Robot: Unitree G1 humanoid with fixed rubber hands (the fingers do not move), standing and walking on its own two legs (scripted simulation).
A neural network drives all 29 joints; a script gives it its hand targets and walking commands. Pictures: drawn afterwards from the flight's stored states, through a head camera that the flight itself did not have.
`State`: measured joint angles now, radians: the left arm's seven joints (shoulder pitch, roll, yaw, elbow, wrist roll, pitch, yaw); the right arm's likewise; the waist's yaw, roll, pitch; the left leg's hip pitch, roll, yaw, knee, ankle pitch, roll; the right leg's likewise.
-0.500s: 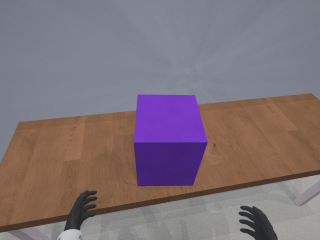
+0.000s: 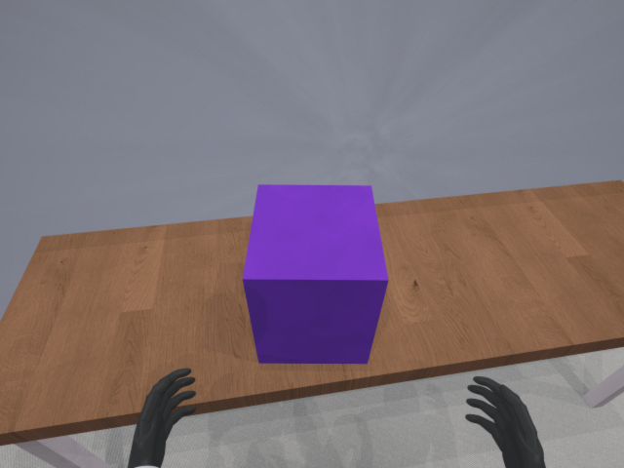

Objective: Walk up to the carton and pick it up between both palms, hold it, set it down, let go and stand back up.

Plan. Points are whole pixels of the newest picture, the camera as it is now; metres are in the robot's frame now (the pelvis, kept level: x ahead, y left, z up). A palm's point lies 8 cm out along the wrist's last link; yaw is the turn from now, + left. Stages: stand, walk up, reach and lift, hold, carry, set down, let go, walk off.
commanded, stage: reach and lift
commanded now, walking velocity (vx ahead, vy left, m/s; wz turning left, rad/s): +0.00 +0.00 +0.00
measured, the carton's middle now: (313, 276) +0.46 +0.02 -0.06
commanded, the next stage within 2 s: none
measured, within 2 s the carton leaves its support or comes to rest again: neither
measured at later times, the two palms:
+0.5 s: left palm (177, 365) +0.27 +0.21 -0.02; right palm (483, 354) +0.28 -0.20 +0.00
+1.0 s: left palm (206, 272) +0.37 +0.18 +0.05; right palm (463, 286) +0.36 -0.18 +0.05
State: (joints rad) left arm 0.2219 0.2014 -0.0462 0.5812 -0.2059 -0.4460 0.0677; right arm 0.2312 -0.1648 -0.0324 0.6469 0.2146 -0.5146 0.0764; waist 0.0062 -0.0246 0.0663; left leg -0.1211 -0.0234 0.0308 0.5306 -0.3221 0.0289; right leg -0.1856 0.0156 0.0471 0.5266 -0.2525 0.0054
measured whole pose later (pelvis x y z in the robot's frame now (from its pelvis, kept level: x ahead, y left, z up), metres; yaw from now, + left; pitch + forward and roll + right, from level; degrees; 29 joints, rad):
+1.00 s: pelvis +0.00 +0.00 +0.00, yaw +0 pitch -1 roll +0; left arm -0.60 0.20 -0.06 0.89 -0.22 -0.03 0.11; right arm -0.48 -0.17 -0.03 0.80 0.21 -0.10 -0.03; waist 0.01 -0.02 0.04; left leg -0.21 -0.02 0.03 0.53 -0.31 0.03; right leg -0.27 0.02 0.05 0.53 -0.24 0.01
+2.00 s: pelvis +0.01 -0.01 -0.01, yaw +1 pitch +18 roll +0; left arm -1.03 0.27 -0.06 1.43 -0.26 -0.27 0.02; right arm -0.94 -0.24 -0.03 1.25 0.26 -0.19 -0.07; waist 0.01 -0.02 -0.18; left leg -0.59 -0.02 0.02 0.55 -0.27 0.00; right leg -0.64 0.02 0.04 0.53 -0.20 0.01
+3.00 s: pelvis +0.00 +0.01 -0.03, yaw +1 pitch +32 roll -2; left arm -1.04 0.13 0.26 1.54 0.09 -0.54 0.05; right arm -0.96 -0.09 -0.43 1.40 -0.17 -0.52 -0.11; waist 0.01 0.00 -0.29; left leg -0.97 -0.02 0.00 0.70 -0.29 0.03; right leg -0.98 0.02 0.02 0.60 -0.18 0.01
